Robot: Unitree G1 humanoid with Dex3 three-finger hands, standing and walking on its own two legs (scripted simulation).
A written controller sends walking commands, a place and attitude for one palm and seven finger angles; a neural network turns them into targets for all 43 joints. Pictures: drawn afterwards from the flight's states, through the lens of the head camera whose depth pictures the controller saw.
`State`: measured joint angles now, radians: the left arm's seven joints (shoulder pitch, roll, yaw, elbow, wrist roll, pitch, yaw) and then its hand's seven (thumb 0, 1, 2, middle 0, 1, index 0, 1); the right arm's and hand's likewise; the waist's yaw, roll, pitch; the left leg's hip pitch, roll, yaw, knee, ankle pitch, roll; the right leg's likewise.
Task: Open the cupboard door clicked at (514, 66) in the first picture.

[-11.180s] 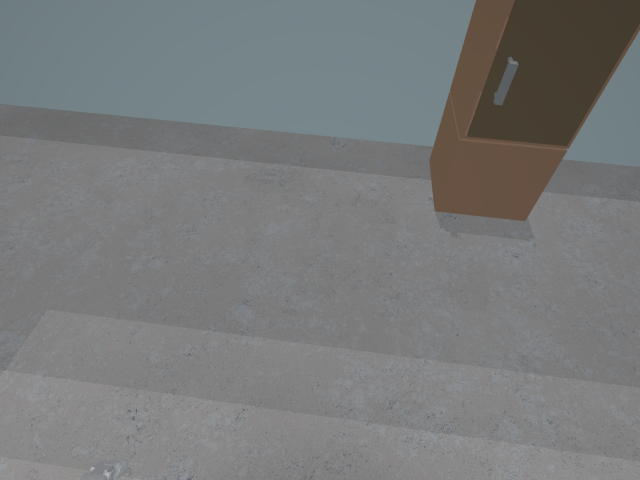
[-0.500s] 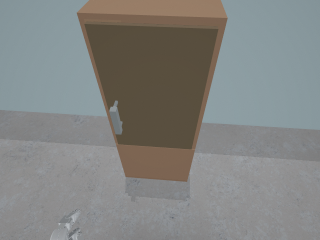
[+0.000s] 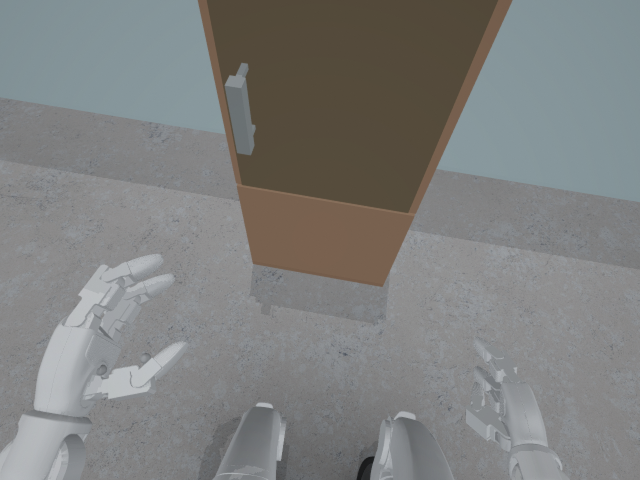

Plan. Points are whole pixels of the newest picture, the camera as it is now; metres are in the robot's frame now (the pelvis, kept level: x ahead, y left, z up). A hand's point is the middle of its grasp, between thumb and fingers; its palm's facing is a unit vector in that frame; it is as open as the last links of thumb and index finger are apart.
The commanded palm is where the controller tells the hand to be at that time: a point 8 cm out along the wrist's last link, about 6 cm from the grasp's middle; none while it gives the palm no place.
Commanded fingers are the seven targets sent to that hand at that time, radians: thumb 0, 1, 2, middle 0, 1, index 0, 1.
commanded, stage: raise the hand with hooked fingers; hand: left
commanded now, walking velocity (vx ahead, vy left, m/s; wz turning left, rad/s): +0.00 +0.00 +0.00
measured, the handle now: (244, 110) +0.64 +0.21 +0.02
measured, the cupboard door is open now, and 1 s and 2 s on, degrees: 0 0 0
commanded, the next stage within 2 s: move the hooked fingers beside the handle in 1.46 s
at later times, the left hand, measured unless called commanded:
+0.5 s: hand (123, 336) +0.24 +0.25 +0.04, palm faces -0.09 -0.99 -0.05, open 12.8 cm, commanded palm +0.23 +0.31 +0.06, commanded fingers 0.00 -0.45 0.32 -0.30 -1.17 -0.30 -1.17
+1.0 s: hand (93, 279) +0.30 +0.30 +0.05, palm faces -0.03 -1.00 -0.07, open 13.9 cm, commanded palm +0.27 +0.34 +0.06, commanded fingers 0.00 -0.50 0.30 -0.30 -1.20 -0.30 -1.20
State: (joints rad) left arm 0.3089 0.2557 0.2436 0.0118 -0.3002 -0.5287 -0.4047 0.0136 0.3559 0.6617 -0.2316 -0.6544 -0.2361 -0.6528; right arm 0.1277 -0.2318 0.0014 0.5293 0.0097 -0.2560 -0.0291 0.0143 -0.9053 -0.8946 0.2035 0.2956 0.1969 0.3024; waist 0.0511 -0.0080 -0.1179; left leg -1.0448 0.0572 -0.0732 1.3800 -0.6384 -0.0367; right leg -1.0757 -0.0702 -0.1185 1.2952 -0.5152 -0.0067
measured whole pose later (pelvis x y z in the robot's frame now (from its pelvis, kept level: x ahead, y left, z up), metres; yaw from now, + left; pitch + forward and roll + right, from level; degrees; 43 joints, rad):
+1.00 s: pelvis +0.01 +0.02 +0.01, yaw +0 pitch +21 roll -4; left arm 0.03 0.44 0.47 0.31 -0.39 -0.35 -0.58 -0.01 -0.49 0.30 -0.30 -1.20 -0.30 -1.20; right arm 0.23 -0.27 0.02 0.53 0.03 -0.22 -0.04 0.02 -0.90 -0.89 0.21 0.30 0.20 0.30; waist -0.01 0.00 -0.15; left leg -1.08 0.04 -0.06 1.33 -0.62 -0.01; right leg -1.11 -0.05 -0.07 1.23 -0.49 0.02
